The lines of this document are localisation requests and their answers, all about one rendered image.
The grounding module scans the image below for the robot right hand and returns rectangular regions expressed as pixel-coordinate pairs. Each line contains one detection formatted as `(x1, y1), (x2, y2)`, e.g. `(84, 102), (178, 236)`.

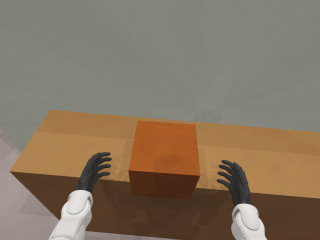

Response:
(216, 160), (252, 207)

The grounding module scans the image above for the right robot forearm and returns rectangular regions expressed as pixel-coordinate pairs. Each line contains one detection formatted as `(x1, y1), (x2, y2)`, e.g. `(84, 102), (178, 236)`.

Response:
(231, 203), (267, 240)

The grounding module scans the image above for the carton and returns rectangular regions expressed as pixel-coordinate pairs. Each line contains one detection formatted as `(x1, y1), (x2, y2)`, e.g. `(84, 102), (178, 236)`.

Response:
(128, 120), (201, 200)

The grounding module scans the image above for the robot left hand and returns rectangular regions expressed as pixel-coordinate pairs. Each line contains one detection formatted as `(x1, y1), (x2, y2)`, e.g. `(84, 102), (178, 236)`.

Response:
(76, 152), (112, 193)

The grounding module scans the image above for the pedestal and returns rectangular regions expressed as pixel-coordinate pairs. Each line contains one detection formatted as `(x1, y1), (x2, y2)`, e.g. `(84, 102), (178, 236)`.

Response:
(9, 110), (320, 240)

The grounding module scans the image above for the left robot forearm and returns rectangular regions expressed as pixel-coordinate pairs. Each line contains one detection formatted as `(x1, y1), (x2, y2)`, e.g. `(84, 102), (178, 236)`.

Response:
(48, 190), (93, 240)

